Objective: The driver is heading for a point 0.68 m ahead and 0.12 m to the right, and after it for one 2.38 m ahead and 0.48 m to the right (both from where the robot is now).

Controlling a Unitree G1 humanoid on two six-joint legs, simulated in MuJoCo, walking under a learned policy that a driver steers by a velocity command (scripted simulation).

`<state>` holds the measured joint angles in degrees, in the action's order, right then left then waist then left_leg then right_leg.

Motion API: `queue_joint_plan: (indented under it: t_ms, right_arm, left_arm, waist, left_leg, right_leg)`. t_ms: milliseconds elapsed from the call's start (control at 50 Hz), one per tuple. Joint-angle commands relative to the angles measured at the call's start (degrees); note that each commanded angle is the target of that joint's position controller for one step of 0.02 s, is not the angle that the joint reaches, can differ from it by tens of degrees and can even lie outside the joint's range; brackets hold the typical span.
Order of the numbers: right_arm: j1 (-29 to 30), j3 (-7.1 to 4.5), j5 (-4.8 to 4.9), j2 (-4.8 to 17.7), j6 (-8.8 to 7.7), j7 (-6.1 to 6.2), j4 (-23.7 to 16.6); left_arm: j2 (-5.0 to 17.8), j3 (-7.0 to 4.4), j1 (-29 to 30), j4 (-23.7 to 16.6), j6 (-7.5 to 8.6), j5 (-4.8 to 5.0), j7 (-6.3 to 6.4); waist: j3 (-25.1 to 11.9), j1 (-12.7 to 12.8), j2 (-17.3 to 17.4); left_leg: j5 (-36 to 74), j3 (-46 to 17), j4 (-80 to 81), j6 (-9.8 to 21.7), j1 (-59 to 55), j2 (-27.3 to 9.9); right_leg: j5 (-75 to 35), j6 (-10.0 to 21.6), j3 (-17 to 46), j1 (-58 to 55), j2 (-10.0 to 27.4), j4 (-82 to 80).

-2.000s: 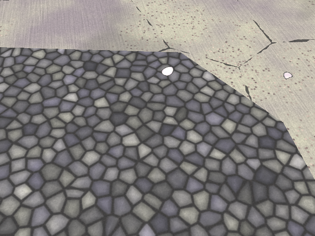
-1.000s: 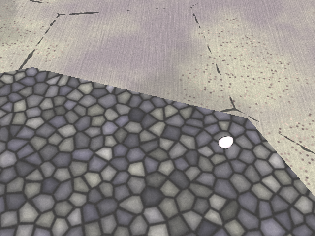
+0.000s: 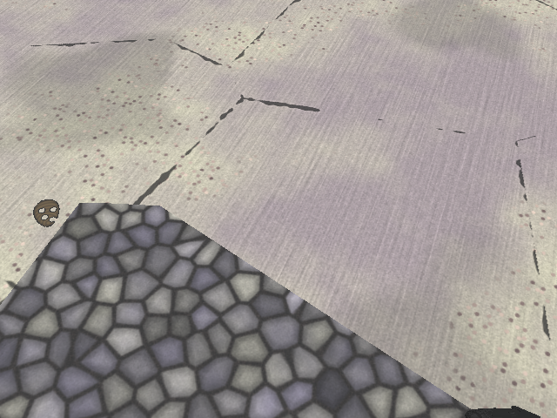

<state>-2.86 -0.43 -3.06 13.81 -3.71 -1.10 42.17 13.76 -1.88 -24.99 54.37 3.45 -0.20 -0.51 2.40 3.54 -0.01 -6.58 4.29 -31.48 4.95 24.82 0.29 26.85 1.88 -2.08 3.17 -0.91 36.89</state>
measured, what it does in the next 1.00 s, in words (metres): walks ahead: right foot, then left foot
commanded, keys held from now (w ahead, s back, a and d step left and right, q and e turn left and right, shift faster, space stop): w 0.24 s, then no key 0.76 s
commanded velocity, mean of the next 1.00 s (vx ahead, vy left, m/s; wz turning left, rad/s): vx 0.23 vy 0.00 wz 0.01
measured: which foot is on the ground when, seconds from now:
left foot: down 0.00-0.48, up 0.50-0.80, down 0.82-1.00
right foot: up 0.00-0.44, down 0.46-1.00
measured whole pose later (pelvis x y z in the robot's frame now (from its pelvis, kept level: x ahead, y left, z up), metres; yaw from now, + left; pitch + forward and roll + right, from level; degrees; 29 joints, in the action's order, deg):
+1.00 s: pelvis +0.29 +0.01 +0.02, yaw +0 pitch -1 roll +0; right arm -17.3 0.3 -0.4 9.0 -0.6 2.1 64.1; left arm 10.8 -0.5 -15.0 60.6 0.2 -0.6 0.9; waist 0.2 1.2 -1.2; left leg -13.2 0.2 -23.2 0.5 8.5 0.8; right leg 6.3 2.9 -4.0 13.9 -1.0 21.6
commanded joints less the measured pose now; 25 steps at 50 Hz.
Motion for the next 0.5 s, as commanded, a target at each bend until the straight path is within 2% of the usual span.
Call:
queue_joint_plan:
  t_ms: [20,40,60,100,140,180,240,260,320,380,420,440,460,480,500]
  right_arm:
    - [-20.6,-4.45,2.04,12.8,0.59,0.88,3.6]
    - [-15.9,-3.52,2.24,9.4,0.40,0.70,3.0]
    - [-13.4,-2.90,2.02,7.0,0.01,0.49,3.0]
    - [-12.5,-2.40,2.23,5.5,-0.71,0.71,4.0]
    - [-14.6,-2.67,2.47,6.1,-1.63,0.66,5.5]
    - [-16.4,-2.98,2.80,6.9,-1.93,0.72,6.9]
    - [-19.7,-2.81,2.87,6.3,-1.74,0.68,8.9]
    - [-20.1,-2.63,2.83,6.0,-1.68,0.70,9.5]
    - [-21.9,-2.27,2.64,5.9,-1.62,0.91,11.4]
    - [-23.5,-1.93,2.26,5.7,-1.18,1.39,13.2]
    - [-22.0,-2.01,2.11,6.1,-0.89,1.91,13.7]
    - [-21.1,-2.09,2.24,6.3,-0.75,2.17,13.9]
    - [-20.4,-2.12,2.87,6.6,-0.60,2.25,14.1]
    - [-21.6,-1.63,3.47,5.4,-0.94,2.48,12.9]
    - [-32.6,-0.30,5.65,-1.3,-0.33,2.37,14.6]
  left_arm:
    - [8.5,-1.94,-0.3,-4.8,0.19,-0.96,0.56]
    - [7.4,-1.75,2.9,-5.8,0.51,-0.84,0.04]
    - [6.0,-1.46,4.1,-5.7,0.51,-0.65,-0.26]
    - [4.8,-1.21,2.3,-4.5,-0.78,-1.70,-0.87]
    - [4.2,-1.17,3.4,-4.6,-1.48,-1.90,-1.40]
    - [4.1,-1.20,7.6,-5.7,-1.81,-1.98,-1.69]
    - [3.8,-1.01,14.7,-7.9,-1.88,-1.79,-1.78]
    - [3.3,-0.78,16.3,-8.3,-1.78,-1.68,-1.71]
    - [1.3,0.27,19.7,-8.9,-1.32,-1.29,-1.20]
    - [1.9,0.45,20.4,-8.4,-0.89,-1.14,-0.40]
    - [3.3,0.07,16.9,-7.0,-0.35,-1.45,0.25]
    - [4.1,-0.33,12.4,-5.1,0.15,-1.65,0.65]
    - [4.7,-0.62,6.8,-3.0,1.13,-2.15,0.99]
    - [8.6,-1.40,0.6,-1.4,1.91,-3.00,1.44]
    - [11.8,-2.22,-0.7,-1.1,1.21,-2.34,1.32]
  waist:
    - [-11.8,-8.4,6.5]
    - [-5.2,-6.6,4.7]
    - [-2.6,-5.0,3.6]
    - [-1.5,-2.5,4.9]
    - [-1.4,-2.0,4.1]
    - [0.1,-2.4,3.4]
    - [1.7,-3.7,3.0]
    - [2.5,-3.8,2.7]
    - [1.8,-4.6,3.3]
    - [0.5,-5.3,5.1]
    - [-0.6,-3.6,5.7]
    - [-2.1,-1.8,5.2]
    - [-4.4,1.1,2.8]
    - [-10.6,2.0,-1.5]
    - [-21.0,-1.9,-13.8]
  left_leg:
    - [-12.5,-37.5,15.3,11.4,-36.1,-22.4]
    - [-9.9,-29.7,17.0,10.0,-28.5,-19.8]
    - [-5.6,-24.0,19.2,8.0,-23.4,-16.7]
    - [0.2,-17.5,22.0,6.1,-17.5,-13.1]
    - [6.5,-14.9,23.2,7.0,-17.0,-12.5]
    - [6.9,-12.6,25.0,7.2,-17.9,-11.7]
    - [9.8,-10.2,25.9,6.9,-20.1,-10.6]
    - [15.7,-8.7,25.1,6.5,-20.0,-10.1]
    - [34.3,-3.7,20.6,4.5,-20.1,-8.5]
    - [39.5,-3.7,16.4,3.6,-23.9,-9.1]
    - [43.5,-4.9,11.3,3.0,-26.0,-10.1]
    - [44.5,-5.3,6.5,2.3,-27.1,-9.7]
    - [39.8,-4.0,-1.4,0.9,-25.9,-7.5]
    - [21.8,-3.0,-12.4,-0.7,-17.6,-5.0]
    - [-25.8,-1.7,-30.8,-2.4,-5.0,3.7]
  right_leg:
    - [1.1,2.7,5.0,34.1,0.7,34.2]
    - [-4.0,2.9,5.0,34.4,2.9,32.3]
    - [-7.2,2.7,4.7,32.1,4.7,28.9]
    - [-9.8,1.3,3.8,27.1,6.1,25.6]
    - [-11.7,0.3,2.9,27.4,6.2,24.5]
    - [-15.7,-0.7,2.1,31.2,7.1,21.7]
    - [-21.4,-1.8,1.1,35.5,7.7,15.2]
    - [-22.8,-2.0,0.4,35.0,7.2,12.1]
    - [-26.6,-1.5,-2.5,28.5,4.3,3.0]
    - [-27.2,0.2,-2.7,24.6,2.1,-1.5]
    - [-23.7,2.0,-2.1,20.5,0.6,-4.3]
    - [-24.0,2.9,-2.0,16.2,-0.5,-7.8]
    - [-33.3,3.8,-1.6,8.6,0.2,-14.4]
    - [-58.9,5.6,6.1,-5.0,9.8,-10.4]
    - [-84.9,17.4,22.0,-20.6,26.1,-6.1]
Velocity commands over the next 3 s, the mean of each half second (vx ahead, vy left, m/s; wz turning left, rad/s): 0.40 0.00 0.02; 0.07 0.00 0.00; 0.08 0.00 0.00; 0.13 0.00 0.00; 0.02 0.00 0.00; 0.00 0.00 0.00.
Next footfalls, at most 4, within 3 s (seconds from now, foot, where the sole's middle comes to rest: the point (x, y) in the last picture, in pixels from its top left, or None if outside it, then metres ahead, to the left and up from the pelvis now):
0.46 right None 0.44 -0.10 -0.76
0.82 left None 0.33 0.12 -0.76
1.96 left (265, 384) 0.54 0.08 -0.76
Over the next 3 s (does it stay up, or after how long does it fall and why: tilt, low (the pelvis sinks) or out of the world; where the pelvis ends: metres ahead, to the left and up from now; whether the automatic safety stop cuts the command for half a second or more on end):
stays up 0.48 -0.02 0.02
